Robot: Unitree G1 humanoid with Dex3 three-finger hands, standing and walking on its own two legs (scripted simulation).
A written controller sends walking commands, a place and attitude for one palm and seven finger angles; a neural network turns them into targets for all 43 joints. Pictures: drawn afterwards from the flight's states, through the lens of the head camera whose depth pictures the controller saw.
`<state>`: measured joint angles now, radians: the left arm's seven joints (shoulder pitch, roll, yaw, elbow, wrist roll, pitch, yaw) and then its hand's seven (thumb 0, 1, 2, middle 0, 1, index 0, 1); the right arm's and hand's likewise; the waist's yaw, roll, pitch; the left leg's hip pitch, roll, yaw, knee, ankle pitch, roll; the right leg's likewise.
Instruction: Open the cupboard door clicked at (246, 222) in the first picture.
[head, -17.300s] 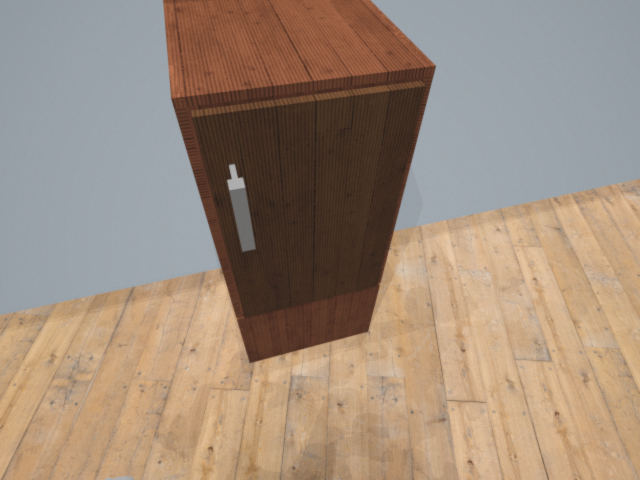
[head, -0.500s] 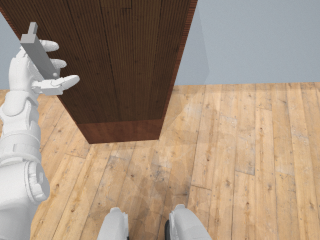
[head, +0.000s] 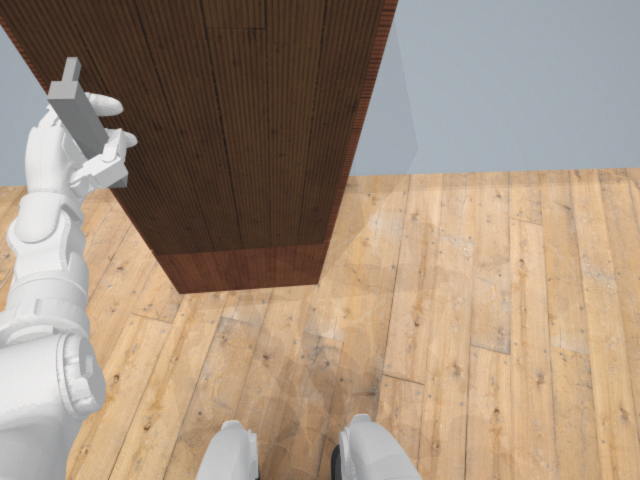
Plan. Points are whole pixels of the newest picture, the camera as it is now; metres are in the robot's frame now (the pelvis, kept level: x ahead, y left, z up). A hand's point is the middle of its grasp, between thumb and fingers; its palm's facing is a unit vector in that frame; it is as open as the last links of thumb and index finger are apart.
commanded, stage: pull the door open along its arc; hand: left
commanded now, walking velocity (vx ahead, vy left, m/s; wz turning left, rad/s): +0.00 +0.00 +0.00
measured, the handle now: (96, 127) +0.53 +0.25 +0.07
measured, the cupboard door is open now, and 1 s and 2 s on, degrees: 1 47 48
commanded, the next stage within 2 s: open thumb and fingers to let go in 0.84 s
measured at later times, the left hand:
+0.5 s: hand (148, 250) +0.36 +0.17 +0.06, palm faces +0.26 -0.96 +0.08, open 6.2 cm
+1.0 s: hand (252, 331) +0.27 +0.06 +0.07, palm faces +0.46 -0.89 -0.01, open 6.3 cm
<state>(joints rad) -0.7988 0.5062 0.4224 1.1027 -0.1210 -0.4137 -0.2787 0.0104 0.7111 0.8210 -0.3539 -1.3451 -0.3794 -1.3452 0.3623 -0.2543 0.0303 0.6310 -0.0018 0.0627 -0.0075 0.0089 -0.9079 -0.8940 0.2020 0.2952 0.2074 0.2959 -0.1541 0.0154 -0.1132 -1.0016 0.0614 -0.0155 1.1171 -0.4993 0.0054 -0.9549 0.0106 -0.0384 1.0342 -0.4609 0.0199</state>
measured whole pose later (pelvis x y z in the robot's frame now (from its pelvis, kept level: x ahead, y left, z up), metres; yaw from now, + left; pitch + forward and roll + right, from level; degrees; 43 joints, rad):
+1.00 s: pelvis +0.02 -0.05 +0.01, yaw +5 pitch +13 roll +1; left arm 0.29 -0.09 -0.19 0.02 0.11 -0.33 0.53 0.02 0.64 0.75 -0.33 -1.31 -0.35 -1.33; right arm 0.20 -0.18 0.00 0.53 -0.08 -0.01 0.01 0.01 -0.91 -0.89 0.20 0.30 0.21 0.30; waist -0.01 0.02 -0.15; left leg -0.74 0.04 -0.06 1.02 -0.50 -0.06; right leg -0.72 -0.01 -0.08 1.04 -0.54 -0.05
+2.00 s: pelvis -0.01 -0.02 +0.01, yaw +4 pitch +11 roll -1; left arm 0.18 0.06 -0.23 0.08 0.06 -0.34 0.18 -0.01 -0.50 0.31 -0.28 -0.47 -0.24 -0.47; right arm 0.21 -0.19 0.02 0.52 -0.04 -0.02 0.00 0.02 -0.91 -0.89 0.20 0.30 0.21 0.30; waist 0.00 0.03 -0.12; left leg -0.79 0.01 -0.05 1.08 -0.48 -0.02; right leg -0.75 -0.04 -0.07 1.06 -0.50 0.00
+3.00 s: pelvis +0.00 -0.03 -0.01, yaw +4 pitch +13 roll -2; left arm 0.63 0.18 0.06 -0.24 -0.22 -0.37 -0.18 -0.01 -0.50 0.31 -0.17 -0.31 -0.19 -0.32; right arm 0.25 -0.21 -0.02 0.41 0.02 -0.04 -0.05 0.02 -0.91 -0.89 0.20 0.30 0.21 0.30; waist 0.00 0.03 -0.15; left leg -0.87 0.03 -0.06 1.18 -0.55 -0.03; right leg -0.82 -0.01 -0.08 1.15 -0.56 -0.01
